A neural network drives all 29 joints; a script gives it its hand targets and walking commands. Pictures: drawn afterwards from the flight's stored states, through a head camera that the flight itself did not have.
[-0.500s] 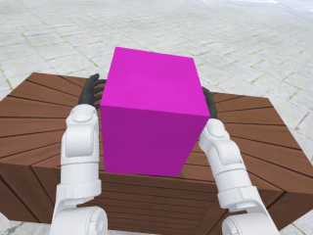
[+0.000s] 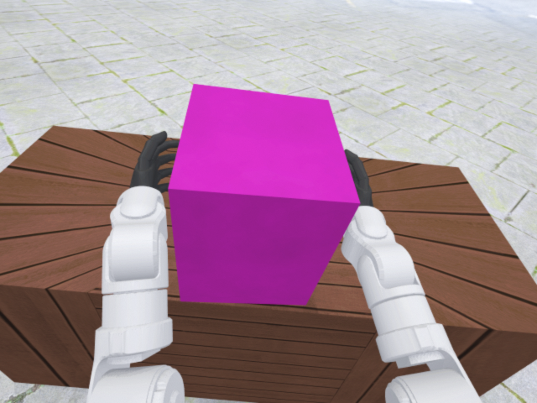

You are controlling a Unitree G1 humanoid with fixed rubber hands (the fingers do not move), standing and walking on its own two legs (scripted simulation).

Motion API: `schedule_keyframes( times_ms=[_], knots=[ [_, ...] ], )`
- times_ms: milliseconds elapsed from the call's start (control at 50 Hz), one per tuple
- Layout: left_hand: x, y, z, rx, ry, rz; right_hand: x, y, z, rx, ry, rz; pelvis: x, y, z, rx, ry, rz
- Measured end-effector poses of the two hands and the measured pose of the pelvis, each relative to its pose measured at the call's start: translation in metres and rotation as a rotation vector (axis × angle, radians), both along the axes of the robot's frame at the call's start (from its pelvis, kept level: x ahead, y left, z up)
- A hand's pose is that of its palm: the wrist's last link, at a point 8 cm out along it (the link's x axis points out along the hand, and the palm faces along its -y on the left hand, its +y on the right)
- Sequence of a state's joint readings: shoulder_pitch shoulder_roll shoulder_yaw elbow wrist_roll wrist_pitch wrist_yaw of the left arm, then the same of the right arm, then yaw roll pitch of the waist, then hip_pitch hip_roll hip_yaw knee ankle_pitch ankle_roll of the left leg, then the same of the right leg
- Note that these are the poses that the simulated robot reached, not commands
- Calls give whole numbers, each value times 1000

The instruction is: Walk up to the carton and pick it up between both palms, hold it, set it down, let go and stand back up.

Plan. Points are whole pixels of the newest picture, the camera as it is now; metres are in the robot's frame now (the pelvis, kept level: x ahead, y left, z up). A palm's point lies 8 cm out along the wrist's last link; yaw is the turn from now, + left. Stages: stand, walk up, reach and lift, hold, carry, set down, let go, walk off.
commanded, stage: hold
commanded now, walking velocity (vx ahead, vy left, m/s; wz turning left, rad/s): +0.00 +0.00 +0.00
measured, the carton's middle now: (253, 202) +0.38 +0.01 +0.14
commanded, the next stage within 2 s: none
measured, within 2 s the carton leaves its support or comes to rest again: neither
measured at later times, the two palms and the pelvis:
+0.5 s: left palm (149, 186) +0.35 +0.15 +0.19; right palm (357, 205) +0.35 -0.14 +0.17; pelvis -0.01 +0.00 +0.00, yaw +0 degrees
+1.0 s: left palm (147, 188) +0.35 +0.16 +0.19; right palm (357, 204) +0.34 -0.14 +0.17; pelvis -0.01 +0.00 +0.00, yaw +0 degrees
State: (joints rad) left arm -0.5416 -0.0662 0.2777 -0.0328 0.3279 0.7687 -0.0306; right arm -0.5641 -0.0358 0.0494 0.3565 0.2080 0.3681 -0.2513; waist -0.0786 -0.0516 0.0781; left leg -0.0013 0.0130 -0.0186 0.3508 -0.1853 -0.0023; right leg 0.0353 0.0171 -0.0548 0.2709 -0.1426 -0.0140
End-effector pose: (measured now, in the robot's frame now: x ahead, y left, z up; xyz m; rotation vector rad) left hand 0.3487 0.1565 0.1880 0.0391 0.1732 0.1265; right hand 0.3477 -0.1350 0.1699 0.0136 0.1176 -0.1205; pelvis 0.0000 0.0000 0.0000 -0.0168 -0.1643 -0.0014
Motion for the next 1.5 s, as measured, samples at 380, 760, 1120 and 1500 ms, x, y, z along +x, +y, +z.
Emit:
schedule_keyframes(
  times_ms=[380,760,1120,1500],
  knots=[
    [0,-1,4,0,8,-7,-3,-1,1,4,7,-11,-7,1,0,2,-1,-4],
    [0,-1,2,-3,0,-3,-1,-1,3,-6,-3,-6,-5,-1,0,0,-2,1],
    [-1,-2,5,1,5,-8,-4,-2,2,0,2,-12,-8,0,0,2,-6,0],
    [2,-1,4,-4,-2,-7,0,-1,6,-6,-8,-6,-4,0,0,1,-1,-1]
  ],
)
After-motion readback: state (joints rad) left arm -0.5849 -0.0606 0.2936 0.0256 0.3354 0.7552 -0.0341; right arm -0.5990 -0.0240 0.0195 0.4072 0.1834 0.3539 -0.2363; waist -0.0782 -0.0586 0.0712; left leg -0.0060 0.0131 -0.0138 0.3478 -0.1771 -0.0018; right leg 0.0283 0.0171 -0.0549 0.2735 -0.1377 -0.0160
